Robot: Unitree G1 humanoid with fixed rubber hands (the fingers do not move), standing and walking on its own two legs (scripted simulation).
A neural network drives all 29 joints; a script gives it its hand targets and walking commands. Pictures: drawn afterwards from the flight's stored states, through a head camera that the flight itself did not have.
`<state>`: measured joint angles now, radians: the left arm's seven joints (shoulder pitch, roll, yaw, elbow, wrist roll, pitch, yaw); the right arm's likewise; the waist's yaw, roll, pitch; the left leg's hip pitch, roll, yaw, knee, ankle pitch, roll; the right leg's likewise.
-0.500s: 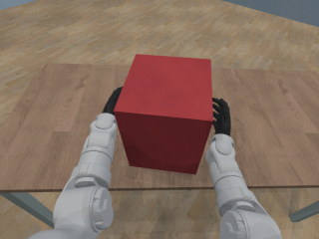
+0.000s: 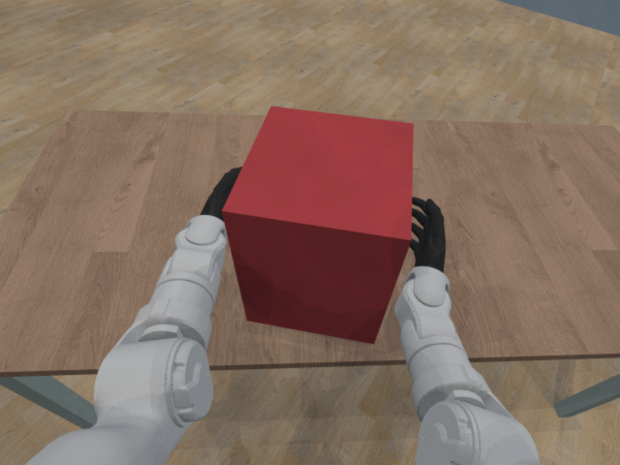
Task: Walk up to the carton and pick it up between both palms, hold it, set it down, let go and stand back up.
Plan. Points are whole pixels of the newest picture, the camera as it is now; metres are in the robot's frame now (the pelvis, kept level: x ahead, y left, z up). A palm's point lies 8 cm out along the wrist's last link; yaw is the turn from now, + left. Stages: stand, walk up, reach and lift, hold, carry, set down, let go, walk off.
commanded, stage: set down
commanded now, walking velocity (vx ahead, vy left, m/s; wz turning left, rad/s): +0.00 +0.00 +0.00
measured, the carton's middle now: (324, 229) +0.42 -0.06 +0.04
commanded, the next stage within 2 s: none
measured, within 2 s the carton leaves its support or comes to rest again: rests again in 0.80 s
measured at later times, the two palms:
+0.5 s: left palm (216, 223) +0.45 +0.10 +0.04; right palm (415, 268) +0.35 -0.18 +0.04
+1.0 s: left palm (221, 227) +0.45 +0.09 +0.03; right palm (415, 279) +0.34 -0.18 +0.02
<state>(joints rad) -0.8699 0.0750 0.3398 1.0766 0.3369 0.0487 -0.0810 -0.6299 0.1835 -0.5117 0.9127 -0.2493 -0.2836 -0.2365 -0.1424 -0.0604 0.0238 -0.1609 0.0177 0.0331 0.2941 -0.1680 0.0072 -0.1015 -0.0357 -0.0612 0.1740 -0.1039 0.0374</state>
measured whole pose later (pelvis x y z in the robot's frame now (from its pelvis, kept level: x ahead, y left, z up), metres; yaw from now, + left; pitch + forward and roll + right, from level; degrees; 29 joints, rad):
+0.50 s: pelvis +0.00 +0.00 +0.00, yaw +0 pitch +8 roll -1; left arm -0.96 0.13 0.34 1.27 0.36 -0.06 -0.08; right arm -0.67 0.23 -0.65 1.00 -0.34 -0.37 -0.25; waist -0.15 -0.06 -0.02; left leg -0.30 0.02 0.03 0.32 -0.16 0.01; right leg -0.23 -0.03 -0.08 0.18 -0.10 0.03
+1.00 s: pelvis -0.01 +0.00 +0.00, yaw +1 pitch +12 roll -1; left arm -1.00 0.13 0.40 1.34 0.40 -0.17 -0.08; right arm -0.68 0.24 -0.73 1.03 -0.41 -0.45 -0.26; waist -0.15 -0.05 -0.05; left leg -0.39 0.03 0.03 0.33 -0.15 0.00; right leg -0.32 -0.03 -0.08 0.19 -0.08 0.03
